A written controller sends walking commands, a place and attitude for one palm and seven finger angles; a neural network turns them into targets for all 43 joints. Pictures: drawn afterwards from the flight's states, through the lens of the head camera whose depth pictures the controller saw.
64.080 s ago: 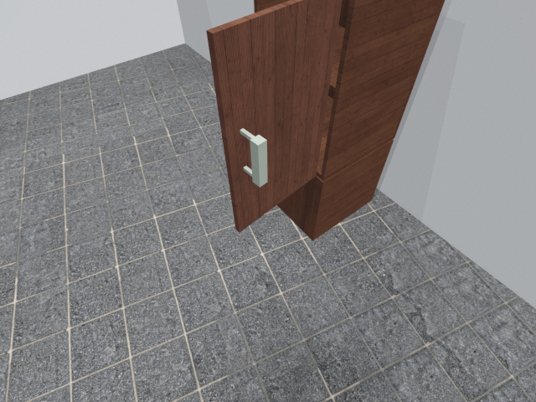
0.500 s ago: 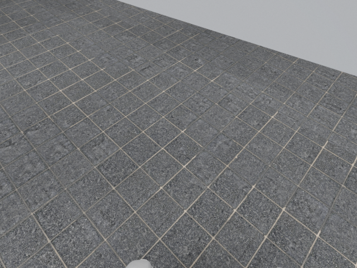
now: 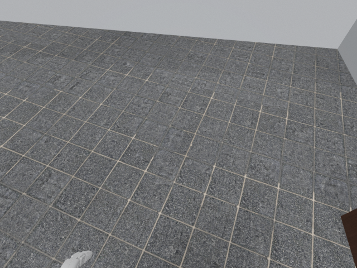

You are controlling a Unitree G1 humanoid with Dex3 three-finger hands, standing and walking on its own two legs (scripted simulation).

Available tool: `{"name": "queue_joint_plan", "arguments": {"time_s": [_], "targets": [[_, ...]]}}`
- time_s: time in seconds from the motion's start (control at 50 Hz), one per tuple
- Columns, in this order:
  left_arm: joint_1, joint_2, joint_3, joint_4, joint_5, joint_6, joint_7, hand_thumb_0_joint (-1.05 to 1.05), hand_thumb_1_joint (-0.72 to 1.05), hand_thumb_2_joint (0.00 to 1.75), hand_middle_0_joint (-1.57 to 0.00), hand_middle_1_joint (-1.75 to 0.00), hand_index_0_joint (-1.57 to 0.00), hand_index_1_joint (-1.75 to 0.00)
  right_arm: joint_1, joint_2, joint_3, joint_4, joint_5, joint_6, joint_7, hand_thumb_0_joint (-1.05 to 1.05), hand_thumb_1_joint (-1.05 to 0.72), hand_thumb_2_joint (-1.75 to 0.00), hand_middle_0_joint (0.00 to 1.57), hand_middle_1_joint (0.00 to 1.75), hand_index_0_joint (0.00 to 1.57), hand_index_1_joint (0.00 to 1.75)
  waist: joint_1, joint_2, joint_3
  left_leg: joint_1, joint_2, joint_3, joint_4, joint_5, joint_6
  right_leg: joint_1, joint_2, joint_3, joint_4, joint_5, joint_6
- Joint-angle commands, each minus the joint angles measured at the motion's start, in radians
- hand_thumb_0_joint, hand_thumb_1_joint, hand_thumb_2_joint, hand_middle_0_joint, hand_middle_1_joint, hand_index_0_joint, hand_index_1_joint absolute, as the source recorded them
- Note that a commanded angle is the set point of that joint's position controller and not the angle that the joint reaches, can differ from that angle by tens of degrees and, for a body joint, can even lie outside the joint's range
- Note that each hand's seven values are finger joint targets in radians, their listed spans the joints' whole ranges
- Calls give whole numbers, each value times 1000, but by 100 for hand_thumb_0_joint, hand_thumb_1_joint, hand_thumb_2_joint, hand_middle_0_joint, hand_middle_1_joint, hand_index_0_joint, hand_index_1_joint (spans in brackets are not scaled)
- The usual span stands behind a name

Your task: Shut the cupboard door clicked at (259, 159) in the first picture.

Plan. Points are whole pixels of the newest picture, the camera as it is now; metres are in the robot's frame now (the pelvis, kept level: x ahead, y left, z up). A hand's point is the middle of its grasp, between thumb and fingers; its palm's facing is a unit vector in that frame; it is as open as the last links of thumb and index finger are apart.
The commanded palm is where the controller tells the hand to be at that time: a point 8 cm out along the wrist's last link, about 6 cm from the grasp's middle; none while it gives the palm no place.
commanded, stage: turn to face it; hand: left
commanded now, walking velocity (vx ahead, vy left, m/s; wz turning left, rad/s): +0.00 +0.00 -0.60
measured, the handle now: out of the picture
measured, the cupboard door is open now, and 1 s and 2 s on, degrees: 31 31 31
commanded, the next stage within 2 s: take the last steps up to it in 1.76 s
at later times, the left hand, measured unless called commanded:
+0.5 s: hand out of the picture +0.13 +0.20 -0.18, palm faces -0.21 -0.96 -0.19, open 7.4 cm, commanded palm none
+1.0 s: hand (152, 226) +0.24 +0.09 -0.15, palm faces -0.55 -0.79 -0.28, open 7.4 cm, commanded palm none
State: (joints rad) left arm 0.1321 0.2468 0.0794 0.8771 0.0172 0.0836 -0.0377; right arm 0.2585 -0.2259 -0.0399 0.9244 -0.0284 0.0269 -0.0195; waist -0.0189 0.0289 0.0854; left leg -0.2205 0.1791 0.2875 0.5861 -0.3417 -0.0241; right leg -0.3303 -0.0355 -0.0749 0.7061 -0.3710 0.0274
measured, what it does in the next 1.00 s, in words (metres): steps on the spot, turning right: right foot, then left foot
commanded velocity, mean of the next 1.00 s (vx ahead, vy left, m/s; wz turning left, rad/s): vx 0.00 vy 0.00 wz -0.60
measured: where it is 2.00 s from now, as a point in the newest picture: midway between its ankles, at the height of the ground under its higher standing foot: outside the picture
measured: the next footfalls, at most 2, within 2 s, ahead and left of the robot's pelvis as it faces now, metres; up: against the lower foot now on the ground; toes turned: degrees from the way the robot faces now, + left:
right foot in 0.02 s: +0.04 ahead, -0.13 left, +0.00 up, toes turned -6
left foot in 0.46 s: +0.10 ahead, +0.11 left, +0.00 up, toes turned -14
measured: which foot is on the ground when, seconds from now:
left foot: down 0.00-0.02, up 0.04-0.44, down 0.46-0.94, up 0.96-1.00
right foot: up 0.00-0.00, down 0.02-0.46, up 0.48-0.92, down 0.94-1.00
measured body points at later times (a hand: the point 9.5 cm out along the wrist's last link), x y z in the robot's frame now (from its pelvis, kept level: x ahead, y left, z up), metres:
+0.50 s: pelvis +0.03 +0.02 +0.00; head +0.08 +0.03 +0.44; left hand +0.14 +0.25 -0.16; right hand +0.07 -0.26 -0.12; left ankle +0.06 +0.12 -0.74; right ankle -0.01 -0.12 -0.72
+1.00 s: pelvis +0.02 -0.01 -0.01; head +0.04 -0.06 +0.44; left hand +0.27 +0.13 -0.13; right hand -0.12 -0.25 -0.17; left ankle +0.05 +0.13 -0.69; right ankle -0.05 -0.10 -0.73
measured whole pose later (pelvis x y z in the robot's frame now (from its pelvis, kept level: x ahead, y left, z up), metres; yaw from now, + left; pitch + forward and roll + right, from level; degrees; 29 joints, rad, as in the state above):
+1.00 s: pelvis +0.02 -0.01 -0.01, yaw -34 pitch +0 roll +0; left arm 0.11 0.21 0.05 0.87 0.01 0.04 -0.02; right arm 0.26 -0.28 -0.06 0.94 -0.01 0.07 -0.02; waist -0.03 0.07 0.09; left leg -0.37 0.15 0.13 0.95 -0.53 -0.07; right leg -0.29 0.00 -0.06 0.63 -0.34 -0.03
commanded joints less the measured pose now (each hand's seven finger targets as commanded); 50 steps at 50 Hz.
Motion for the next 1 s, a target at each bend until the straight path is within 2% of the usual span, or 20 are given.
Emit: {"name": "queue_joint_plan", "arguments": {"time_s": [0.0,0.02,0.04,0.06,0.14,0.34,0.4,0.42,0.44,0.46,0.48,0.5,0.6,0.74,0.82,0.86,0.88,0.92,0.94,0.98], "targets": [[195,244,51,-30,19,-64,23,0,90,90,-20,-30,-20,-30,-43,-96,-38,-113,19,-17,5,0,-90,-90,20,30,20,30,109,-344,-172,-319,-32,-44,346,-206,-41,406,-283,413,-380,527,-147],[220,280,54,-18,1,-58,37,0,90,90,-20,-30,-20,-30,-97,-114,-33,-139,14,0,-3,0,-90,-90,20,30,20,30,122,-336,-149,-392,-86,-176,525,-337,-48,320,-373,504,-374,700,-240],[186,266,48,-30,0,-55,43,0,90,90,-20,-30,-20,-30,-91,-114,-32,-134,18,11,-3,0,-90,-90,20,30,20,30,96,-253,-116,-401,-63,-256,607,-262,-39,239,-362,459,-401,500,-265],[103,228,50,-54,3,-58,51,0,90,90,-20,-30,-20,-30,-87,-112,-35,-126,15,11,-5,0,-90,-90,20,30,20,30,63,-306,-94,-455,-59,-287,624,-197,-42,228,-301,465,-430,373,-241],[14,157,22,-82,-1,-68,48,0,90,90,-20,-30,-20,-30,-45,-119,-39,-83,7,10,8,0,-90,-90,20,30,20,30,7,-191,-110,-348,-68,-280,553,-10,-67,154,-173,288,-387,405,-181],[86,188,41,-57,12,-61,44,0,90,90,-20,-30,-20,-30,-114,-96,-30,-128,21,-6,-6,0,-90,-90,20,30,20,30,47,-189,-146,-238,-139,-276,199,-97,-65,187,-176,448,-315,519,-227],[30,174,40,-61,6,-51,44,0,90,90,-20,-30,-20,-30,-20,-99,-31,-98,28,-15,-13,0,-90,-90,20,30,20,30,-9,-186,-155,-9,-161,-275,-79,73,-53,46,-120,453,-238,452,-152],[21,140,33,-73,-3,-46,43,0,90,90,-20,-30,-20,-30,22,-137,-35,-87,25,-27,-19,0,-90,-90,20,30,20,30,-28,-95,-179,133,-95,-316,-217,138,-36,-51,-47,391,-166,338,-101],[50,80,20,-89,-16,-42,34,0,90,90,-20,-30,-20,-30,33,-235,-50,-93,10,-37,-20,0,-90,-90,20,30,20,30,-22,192,-185,235,146,-556,-305,204,41,-221,99,248,18,3,-35],[28,89,18,-99,-7,-42,30,0,90,90,-20,-30,-20,-30,54,-273,-55,-103,4,-31,-24,0,-90,-90,20,30,20,30,-34,259,-164,178,302,-658,-306,359,144,-250,94,133,243,-254,-4],[26,105,25,-100,1,-40,27,0,90,90,-20,-30,-20,-30,31,-252,-46,-118,-5,-25,-24,0,-90,-90,20,30,20,30,-24,149,-129,72,301,-610,-293,377,185,-206,54,155,375,-233,-3],[59,106,32,-74,9,-30,24,0,90,90,-20,-30,-20,-30,-37,-204,-30,-125,-5,-30,-28,0,-90,-90,20,30,20,30,17,193,-111,45,250,-548,-306,415,163,-232,42,161,441,-170,10],[56,79,33,-50,2,-22,0,0,90,90,-20,-30,-20,-30,-37,-166,-23,-125,1,-36,-34,0,-90,-90,20,30,20,30,20,139,-118,152,142,-301,-226,606,133,-258,14,88,488,-53,40],[-48,51,17,-83,3,-20,-6,0,90,90,-20,-30,-20,-30,50,-179,-45,-70,-2,-30,-22,0,-90,-90,20,30,20,30,-29,165,-131,206,178,-231,-202,607,150,-196,-6,24,241,-72,34],[-44,49,11,-82,2,-31,-4,0,90,90,-20,-30,-20,-30,39,-206,-58,-59,-3,-25,-11,0,-90,-90,20,30,20,30,-27,203,-137,173,191,-193,-143,606,135,-71,25,-26,42,-63,5],[14,66,16,-68,1,-38,-1,0,90,90,-20,-30,-20,-30,11,-214,-62,-60,2,-23,-8,0,-90,-90,20,30,20,30,14,175,-142,100,187,-155,-73,528,89,69,30,-29,-131,74,-18],[94,98,22,-45,4,-46,4,0,90,90,-20,-30,-20,-30,-12,-212,-63,-67,9,-22,-4,0,-90,-90,20,30,20,30,61,100,-176,30,148,-116,40,447,44,206,15,-6,-269,214,-35],[212,277,55,-5,6,-63,33,0,90,90,-20,-30,-20,-30,-90,-98,-31,-141,15,-11,2,0,-90,-90,20,30,20,30,122,-345,-164,-392,-91,-104,464,-329,-58,390,-353,484,-346,788,-211],[209,277,49,-8,-2,-61,43,0,90,90,-20,-30,-20,-30,-85,-124,-28,-136,19,5,-8,0,-90,-90,20,30,20,30,109,-277,-163,-405,-68,-241,580,-304,-48,328,-378,464,-360,716,-267],[74,214,41,-43,0,-59,52,0,90,90,-20,-30,-20,-30,-92,-121,-37,-116,14,12,-7,0,-90,-90,20,30,20,30,57,-298,-78,-452,-52,-290,627,-166,-53,225,-276,430,-409,437,-230]]}}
